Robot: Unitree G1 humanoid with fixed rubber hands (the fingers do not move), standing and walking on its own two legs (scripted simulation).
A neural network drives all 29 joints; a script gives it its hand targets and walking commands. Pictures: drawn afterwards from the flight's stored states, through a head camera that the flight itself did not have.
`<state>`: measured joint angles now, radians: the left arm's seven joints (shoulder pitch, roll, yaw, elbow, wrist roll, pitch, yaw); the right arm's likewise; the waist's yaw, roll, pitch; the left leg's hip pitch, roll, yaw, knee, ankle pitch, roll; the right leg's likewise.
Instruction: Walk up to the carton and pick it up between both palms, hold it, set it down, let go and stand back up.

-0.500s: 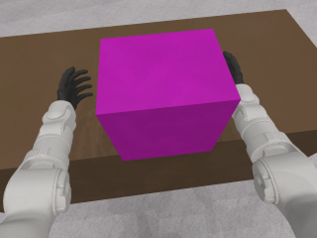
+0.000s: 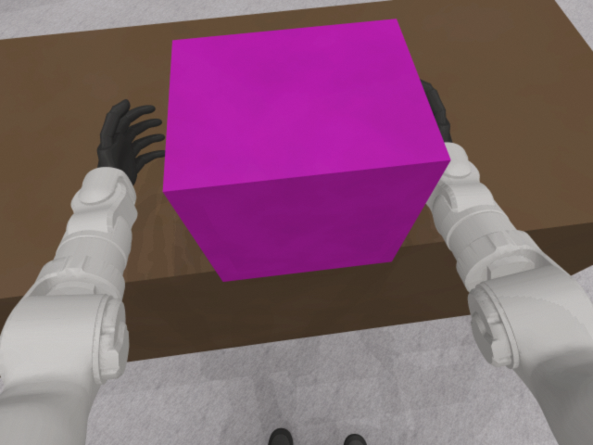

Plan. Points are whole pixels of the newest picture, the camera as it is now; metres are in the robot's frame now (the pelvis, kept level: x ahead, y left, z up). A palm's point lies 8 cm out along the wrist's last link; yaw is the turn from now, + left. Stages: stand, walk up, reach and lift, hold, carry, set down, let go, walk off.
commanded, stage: set down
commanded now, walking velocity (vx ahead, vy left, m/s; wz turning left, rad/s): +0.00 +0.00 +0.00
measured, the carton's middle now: (298, 167) +0.48 +0.05 +0.05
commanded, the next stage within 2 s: none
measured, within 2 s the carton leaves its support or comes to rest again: rests again in 1.66 s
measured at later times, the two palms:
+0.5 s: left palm (72, 158) +0.44 +0.31 +0.10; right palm (430, 118) +0.51 -0.10 +0.11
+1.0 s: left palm (97, 139) +0.47 +0.29 +0.10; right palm (420, 107) +0.53 -0.09 +0.11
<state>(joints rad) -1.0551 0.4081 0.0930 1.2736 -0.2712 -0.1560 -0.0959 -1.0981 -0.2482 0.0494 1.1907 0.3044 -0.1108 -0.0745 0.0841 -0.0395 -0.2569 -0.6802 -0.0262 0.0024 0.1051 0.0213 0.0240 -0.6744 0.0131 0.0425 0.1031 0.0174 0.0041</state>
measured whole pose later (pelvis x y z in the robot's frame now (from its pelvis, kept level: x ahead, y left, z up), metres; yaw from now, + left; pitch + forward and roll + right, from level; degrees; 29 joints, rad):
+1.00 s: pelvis +0.01 +0.01 +0.01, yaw +0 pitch +28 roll +0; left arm -1.07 0.42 0.05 1.21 -0.31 -0.06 -0.09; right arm -1.13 -0.24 0.04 1.14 0.30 -0.01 -0.09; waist 0.10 -0.05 -0.24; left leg -0.56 -0.04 0.01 0.04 0.04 0.02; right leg -0.55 0.00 0.06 0.04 0.02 0.02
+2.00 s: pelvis +0.01 +0.01 +0.01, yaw +0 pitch +26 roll +0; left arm -0.92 0.44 0.05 1.17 -0.36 -0.17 -0.13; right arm -0.96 -0.17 0.03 1.05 0.29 -0.09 -0.15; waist 0.10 -0.07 -0.18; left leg -0.53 -0.04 0.02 0.08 0.01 0.03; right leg -0.52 0.00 0.07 0.08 0.00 0.02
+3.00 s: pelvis +0.01 +0.01 +0.01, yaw +1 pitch +20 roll +0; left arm -0.72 0.59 -0.10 1.16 -0.60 -0.24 -0.24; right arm -0.77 -0.23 0.12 1.03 0.43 -0.15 -0.15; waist 0.09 -0.07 -0.14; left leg -0.50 -0.05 0.00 0.23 -0.08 0.04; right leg -0.48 0.00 0.08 0.24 -0.11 0.03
